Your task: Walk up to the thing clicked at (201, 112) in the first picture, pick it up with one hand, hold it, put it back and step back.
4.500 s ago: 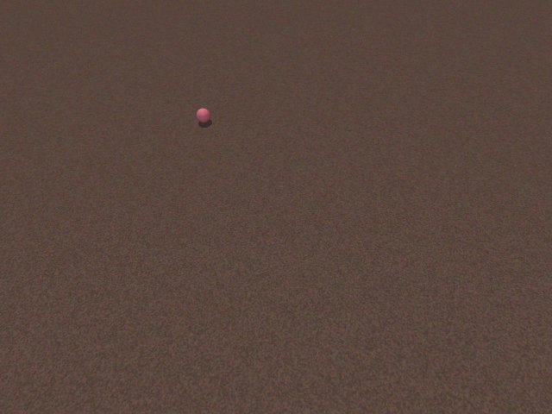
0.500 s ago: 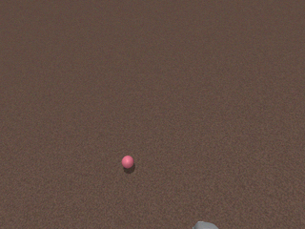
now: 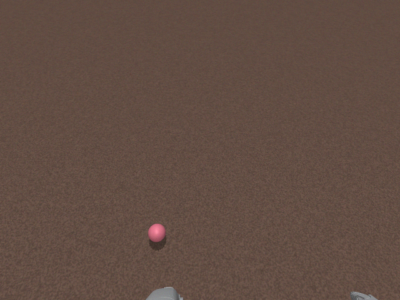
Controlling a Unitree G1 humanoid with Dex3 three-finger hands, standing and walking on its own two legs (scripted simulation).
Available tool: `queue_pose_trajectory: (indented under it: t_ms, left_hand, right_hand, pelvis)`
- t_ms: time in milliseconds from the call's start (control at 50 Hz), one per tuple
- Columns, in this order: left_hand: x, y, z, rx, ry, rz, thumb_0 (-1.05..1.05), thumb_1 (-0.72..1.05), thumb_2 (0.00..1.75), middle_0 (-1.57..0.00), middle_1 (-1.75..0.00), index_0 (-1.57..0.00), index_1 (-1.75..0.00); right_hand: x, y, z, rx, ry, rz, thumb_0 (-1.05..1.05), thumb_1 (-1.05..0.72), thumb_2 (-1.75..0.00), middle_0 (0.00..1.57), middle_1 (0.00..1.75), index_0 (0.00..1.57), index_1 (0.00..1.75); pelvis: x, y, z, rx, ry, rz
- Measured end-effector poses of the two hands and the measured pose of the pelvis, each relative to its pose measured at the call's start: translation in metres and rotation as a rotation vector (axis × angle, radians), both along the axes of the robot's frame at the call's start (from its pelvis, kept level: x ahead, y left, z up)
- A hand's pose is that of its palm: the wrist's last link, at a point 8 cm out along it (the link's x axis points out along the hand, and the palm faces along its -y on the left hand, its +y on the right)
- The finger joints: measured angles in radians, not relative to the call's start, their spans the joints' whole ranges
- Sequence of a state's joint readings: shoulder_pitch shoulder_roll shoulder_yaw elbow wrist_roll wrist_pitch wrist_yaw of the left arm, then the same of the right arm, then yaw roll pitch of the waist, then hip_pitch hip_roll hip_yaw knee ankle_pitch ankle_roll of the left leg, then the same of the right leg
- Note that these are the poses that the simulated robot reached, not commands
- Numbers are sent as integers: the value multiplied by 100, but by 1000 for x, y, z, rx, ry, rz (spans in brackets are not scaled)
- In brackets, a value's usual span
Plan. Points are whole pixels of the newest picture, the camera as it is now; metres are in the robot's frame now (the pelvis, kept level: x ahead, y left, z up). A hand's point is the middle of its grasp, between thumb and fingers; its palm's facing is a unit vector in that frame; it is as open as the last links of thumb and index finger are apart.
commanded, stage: walk up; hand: left
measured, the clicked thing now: (156, 232) +0.49 +0.23 -0.71
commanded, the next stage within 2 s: none
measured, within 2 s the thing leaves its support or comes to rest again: neither
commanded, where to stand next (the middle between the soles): +0.16 +0.01 m, yaw -1 degrees
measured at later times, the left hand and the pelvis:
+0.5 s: hand out of the picture +0.10 +0.25 -0.13, palm faces -0.07 -0.91 -0.40, open 7.4 cm; pelvis +0.03 -0.01 +0.00, yaw -2 degrees
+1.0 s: hand out of the picture +0.12 +0.25 -0.14, palm faces -0.05 -0.95 -0.31, open 7.4 cm; pelvis +0.04 +0.00 +0.02, yaw -2 degrees
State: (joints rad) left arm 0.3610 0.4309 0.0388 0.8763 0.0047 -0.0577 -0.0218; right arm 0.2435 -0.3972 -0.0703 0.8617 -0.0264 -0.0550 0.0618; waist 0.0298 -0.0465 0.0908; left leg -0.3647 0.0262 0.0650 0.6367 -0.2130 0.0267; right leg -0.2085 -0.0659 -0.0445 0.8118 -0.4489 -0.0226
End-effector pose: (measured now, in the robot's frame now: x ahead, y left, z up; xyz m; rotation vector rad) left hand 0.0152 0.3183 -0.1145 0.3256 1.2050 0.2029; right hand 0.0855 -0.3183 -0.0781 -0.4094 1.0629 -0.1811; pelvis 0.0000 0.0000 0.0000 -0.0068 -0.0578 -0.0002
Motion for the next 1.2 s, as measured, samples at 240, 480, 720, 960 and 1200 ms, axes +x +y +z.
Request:
queue_pose_trajectory:
  t_ms: [240,480,720,960,1200]
  left_hand:
    - [66,7,10,2,-2,-37,0,90,90,-20,-30,-20,-30]
    - [79,-20,19,57,-5,-58,0,90,90,-20,-30,-20,-30]
    - [115,-37,22,-32,-86,-80,0,90,90,-20,-30,-20,-30]
    - [103,-28,12,-49,11,-30,0,90,90,-20,-30,-20,-30]
    - [99,-27,20,-21,79,24,0,90,90,-20,-30,-20,-30]
  right_hand:
    - [17,23,2,12,26,-48,0,-90,-90,20,30,20,30]
    - [23,20,-45,128,50,-92,1,-91,-90,20,30,20,30]
    - [-22,11,-25,83,150,-131,1,-91,-90,20,30,20,30]
    - [-20,4,-13,34,204,-152,1,-91,-90,20,30,20,30]
    - [49,18,-19,92,134,-102,1,-91,-90,20,30,20,30]
  pelvis:
    - [31,12,12,4,-8,-17]
    - [26,-6,1,23,-11,-42]
    - [24,-3,17,17,0,-39]
    - [39,-1,22,11,14,-38]
    - [62,-5,26,7,23,-26]
